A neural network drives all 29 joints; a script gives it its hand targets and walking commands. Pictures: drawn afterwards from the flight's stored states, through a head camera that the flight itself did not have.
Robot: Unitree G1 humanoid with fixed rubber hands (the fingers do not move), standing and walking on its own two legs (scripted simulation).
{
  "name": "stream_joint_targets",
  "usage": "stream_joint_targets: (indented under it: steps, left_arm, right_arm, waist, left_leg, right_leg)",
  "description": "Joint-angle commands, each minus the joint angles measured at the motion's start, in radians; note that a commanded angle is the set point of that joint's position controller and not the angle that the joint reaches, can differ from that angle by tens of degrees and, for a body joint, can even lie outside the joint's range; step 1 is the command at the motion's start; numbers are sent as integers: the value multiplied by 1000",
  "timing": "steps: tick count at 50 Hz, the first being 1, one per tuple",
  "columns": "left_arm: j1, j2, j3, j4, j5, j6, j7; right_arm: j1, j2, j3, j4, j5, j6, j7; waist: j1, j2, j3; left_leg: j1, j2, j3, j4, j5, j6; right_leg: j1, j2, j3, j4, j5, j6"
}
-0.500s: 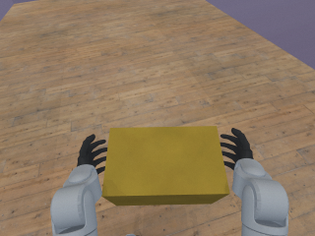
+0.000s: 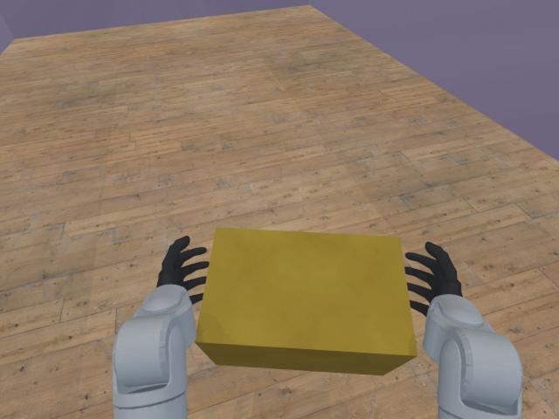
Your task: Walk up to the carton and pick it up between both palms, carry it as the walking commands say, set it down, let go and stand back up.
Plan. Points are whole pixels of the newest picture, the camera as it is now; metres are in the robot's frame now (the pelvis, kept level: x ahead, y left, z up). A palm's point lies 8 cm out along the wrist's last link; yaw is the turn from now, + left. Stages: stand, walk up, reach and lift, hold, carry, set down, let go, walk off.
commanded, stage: carry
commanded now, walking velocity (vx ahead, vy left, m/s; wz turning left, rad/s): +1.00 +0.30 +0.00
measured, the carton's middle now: (302, 304) +0.29 -0.02 +0.04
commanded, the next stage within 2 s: none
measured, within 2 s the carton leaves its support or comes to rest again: neither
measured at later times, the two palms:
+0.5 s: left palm (153, 137) +0.71 +0.29 +0.08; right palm (297, 139) +0.65 -0.04 +0.10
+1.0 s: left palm (133, 65) +1.16 +0.45 +0.09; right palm (235, 67) +1.13 +0.12 +0.08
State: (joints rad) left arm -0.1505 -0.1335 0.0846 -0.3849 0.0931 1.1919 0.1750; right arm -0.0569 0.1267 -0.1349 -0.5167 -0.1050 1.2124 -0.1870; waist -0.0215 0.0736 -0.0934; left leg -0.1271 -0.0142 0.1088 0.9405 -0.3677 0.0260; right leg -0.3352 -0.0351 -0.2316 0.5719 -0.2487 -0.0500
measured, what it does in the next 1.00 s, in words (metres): walks ahead: left foot, then right foot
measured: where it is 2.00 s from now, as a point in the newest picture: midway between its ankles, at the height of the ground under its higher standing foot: (197, 173)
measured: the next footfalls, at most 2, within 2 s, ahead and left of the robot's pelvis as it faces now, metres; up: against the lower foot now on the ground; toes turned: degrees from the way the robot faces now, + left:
left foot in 0.26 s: +0.43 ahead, +0.27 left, +0.00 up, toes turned +5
right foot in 0.60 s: +0.67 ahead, +0.07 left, +0.00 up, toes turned -12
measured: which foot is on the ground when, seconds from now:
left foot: up 0.00-0.24, down 0.26-0.64, up 0.66-0.92, down 0.94-1.00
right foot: down 0.00-0.30, up 0.32-0.58, down 0.60-0.98, up 1.00-1.00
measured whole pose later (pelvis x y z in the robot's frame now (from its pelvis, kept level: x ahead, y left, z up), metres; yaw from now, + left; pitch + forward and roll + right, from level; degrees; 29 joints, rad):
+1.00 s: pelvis +0.88 +0.31 -0.01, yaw -5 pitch +1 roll +4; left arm -0.14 -0.13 0.19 -0.47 0.06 1.20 0.18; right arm -0.15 0.13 -0.07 -0.46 -0.10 1.19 -0.20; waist 0.00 -0.01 0.04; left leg -0.43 0.05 0.20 0.57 -0.11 0.01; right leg -0.06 -0.32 -0.01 0.83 -0.38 0.11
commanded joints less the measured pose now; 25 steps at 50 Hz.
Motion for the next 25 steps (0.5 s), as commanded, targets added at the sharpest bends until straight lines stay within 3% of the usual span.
stream_joint_targets:
  steps: [1, 2, 3, 4, 5, 6, 7, 8, 9, 10, 12, 13, 14, 15, 16, 17, 18, 19, 20, 21, 22, 24, 25]
  left_arm:
    - [-424, -942, -637, -173, -346, 20, -212]
    - [-485, -956, -650, -183, -368, 20, -217]
    - [-492, -968, -665, -159, -388, 25, -224]
    - [-529, -963, -693, -164, -402, 26, -231]
    - [-548, -935, -701, -171, -433, 25, -242]
    - [-620, -948, -736, -230, -457, 18, -240]
    - [-559, -929, -726, -224, -455, 22, -245]
    - [-570, -942, -724, -252, -482, 10, -259]
    - [-496, -950, -709, -208, -475, 14, -258]
    - [-487, -951, -724, -237, -482, 10, -261]
    - [-430, -928, -704, -253, -459, 6, -252]
    - [-400, -904, -690, -257, -439, 8, -250]
    - [-436, -898, -678, -279, -434, 3, -252]
    - [-379, -899, -663, -268, -422, 3, -262]
    - [-345, -922, -669, -227, -436, 7, -269]
    - [-391, -925, -683, -246, -426, -9, -267]
    - [-397, -983, -676, -249, -422, -26, -267]
    - [-422, -1003, -689, -252, -431, -37, -266]
    - [-415, -1020, -687, -253, -424, -47, -263]
    - [-490, -1030, -706, -294, -438, -58, -262]
    - [-423, -1023, -693, -266, -415, -64, -252]
    - [-453, -999, -701, -288, -393, -72, -239]
    - [-402, -983, -681, -254, -375, -68, -228]
  right_arm:
    - [-605, 898, 742, -81, 429, 21, 265]
    - [-575, 932, 723, -39, 404, 17, 258]
    - [-495, 962, 702, 34, 376, 20, 253]
    - [-499, 965, 681, 34, 365, 5, 251]
    - [-444, 946, 651, 78, 330, 4, 233]
    - [-466, 953, 633, 37, 325, -12, 230]
    - [-410, 947, 640, 40, 317, -13, 218]
    - [-423, 964, 653, 9, 315, -25, 208]
    - [-441, 949, 657, -19, 324, -32, 204]
    - [-472, 933, 675, -75, 329, -36, 202]
    - [-463, 933, 715, -107, 359, -33, 198]
    - [-394, 922, 712, -66, 365, -21, 198]
    - [-463, 933, 747, -131, 383, -20, 201]
    - [-459, 903, 746, -132, 377, -28, 207]
    - [-419, 936, 754, -105, 386, -37, 215]
    - [-454, 957, 770, -131, 397, -46, 225]
    - [-568, 1001, 806, -220, 451, -63, 242]
    - [-563, 1017, 791, -182, 448, -69, 245]
    - [-572, 1042, 799, -183, 480, -80, 255]
    - [-595, 1028, 780, -225, 477, -99, 261]
    - [-522, 1030, 782, -177, 469, -98, 261]
    - [-473, 1035, 779, -129, 463, -95, 272]
    - [-470, 1016, 773, -116, 461, -92, 268]
  waist:
    - [61, -67, -174]
    - [46, -25, -139]
    - [39, -36, -125]
    - [32, -87, -56]
    - [29, -94, -16]
    - [22, -149, 20]
    - [9, -198, -1]
    - [15, -242, -37]
    - [12, -286, -63]
    - [3, -318, -113]
    - [-21, -294, -228]
    - [-51, -229, -288]
    - [-85, -220, -390]
    - [-68, 80, -400]
    - [-37, 221, -451]
    - [-23, 83, -404]
    - [-13, -36, -418]
    - [-9, -70, -424]
    - [-7, 43, -377]
    - [-7, 70, -349]
    - [-5, 152, -324]
    - [-8, 128, -274]
    - [-6, 147, -257]
  left_leg:
    - [-735, 122, -317, 589, 14, -71]
    - [-727, 135, -289, 455, 70, -64]
    - [-691, 135, -266, 321, 106, -47]
    - [-659, 184, -261, 188, 103, -52]
    - [-599, 151, -186, 54, 97, -45]
    - [-462, 173, -137, -168, 72, -44]
    - [-299, 140, -42, -329, 79, -39]
    - [-253, 66, 59, -377, 119, -52]
    - [-197, 34, 128, -394, 156, -49]
    - [-92, 34, 139, -441, 210, -33]
    - [149, -15, 208, -509, 307, -5]
    - [300, -50, 243, -532, 296, -2]
    - [522, 55, 50, -514, 146, 58]
    - [600, 290, -365, -623, 128, 185]
    - [629, 378, -578, -674, 277, 250]
    - [538, 374, -458, -629, 364, 214]
    - [523, 348, -401, -617, 390, 189]
    - [493, 326, -345, -638, 418, 167]
    - [456, 315, -288, -666, 451, 145]
    - [397, 315, -284, -707, 411, 167]
    - [436, 311, -204, -702, 421, 158]
    - [393, 304, -133, -711, 574, 160]
    - [339, 294, -98, -709, 614, 148]
  right_leg:
    - [544, -478, 808, -374, 11, -210]
    - [522, -418, 685, -354, 69, -153]
    - [524, -364, 550, -324, 125, -97]
    - [435, -339, 437, -345, 106, -59]
    - [363, -311, 359, -370, 94, -31]
    - [246, -325, 308, -411, 123, -21]
    - [194, -273, 194, -411, 201, 12]
    - [238, -240, 152, -374, 375, 19]
    - [274, -238, 110, -308, 565, 29]
    - [291, -250, 98, -228, 727, 40]
    - [266, -192, 20, -32, 817, 87]
    - [220, -148, 6, 192, 821, 98]
    - [-7, -116, 30, 517, 639, 115]
    - [-283, 35, 36, 795, 13, 136]
    - [-422, 43, 109, 849, -277, 104]
    - [-435, -63, 192, 895, -245, 85]
    - [-429, -85, 224, 846, -178, 61]
    - [-417, -100, 225, 768, -156, 54]
    - [-413, -120, 229, 674, -130, 48]
    - [-353, -108, 213, 552, -117, 52]
    - [-363, -130, 222, 401, -118, 46]
    - [-298, -102, 179, 210, -60, 24]
    - [-217, -88, 153, 65, -34, 32]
